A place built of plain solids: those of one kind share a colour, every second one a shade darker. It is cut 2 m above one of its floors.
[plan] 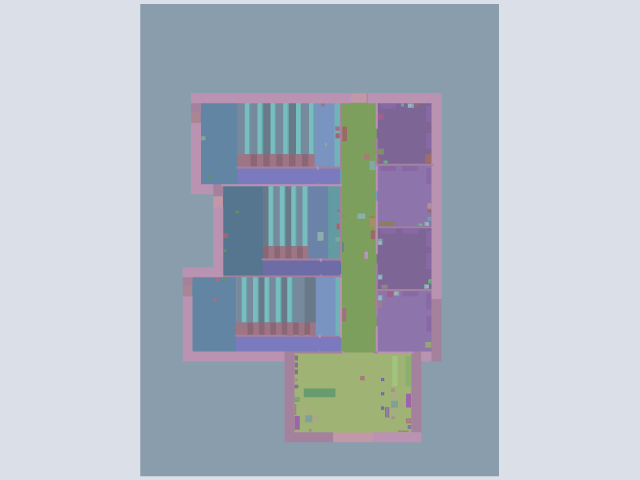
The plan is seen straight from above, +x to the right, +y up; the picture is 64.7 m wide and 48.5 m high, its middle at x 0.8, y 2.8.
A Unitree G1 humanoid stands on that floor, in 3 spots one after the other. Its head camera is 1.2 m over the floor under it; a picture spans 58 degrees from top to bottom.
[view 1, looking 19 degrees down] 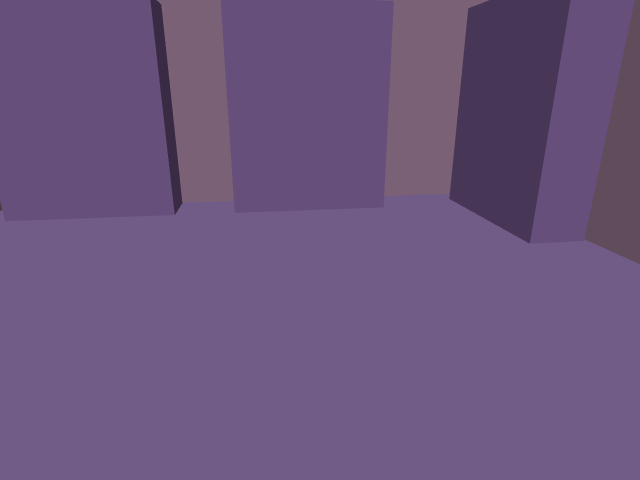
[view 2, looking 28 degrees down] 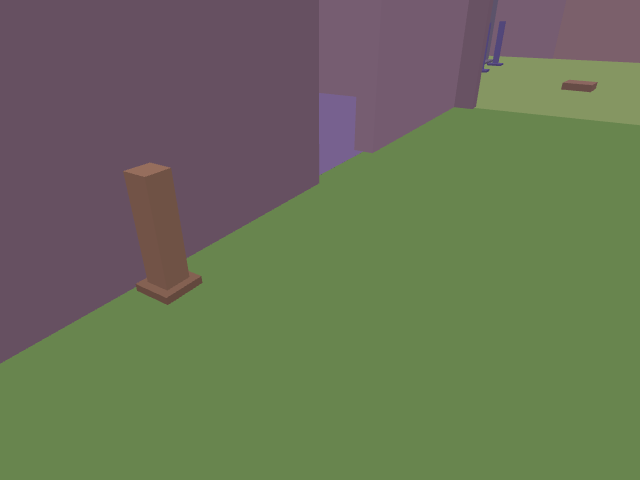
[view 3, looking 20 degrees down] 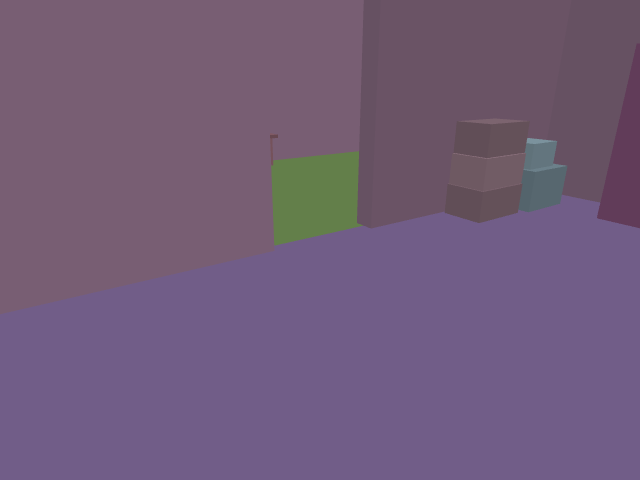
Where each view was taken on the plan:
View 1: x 9.35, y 5.34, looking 82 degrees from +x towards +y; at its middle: floor_service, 3.69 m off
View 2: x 4.72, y -2.23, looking -58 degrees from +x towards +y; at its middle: floor_spine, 2.56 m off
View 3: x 9.35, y -7.31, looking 146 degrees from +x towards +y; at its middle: floor_service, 3.51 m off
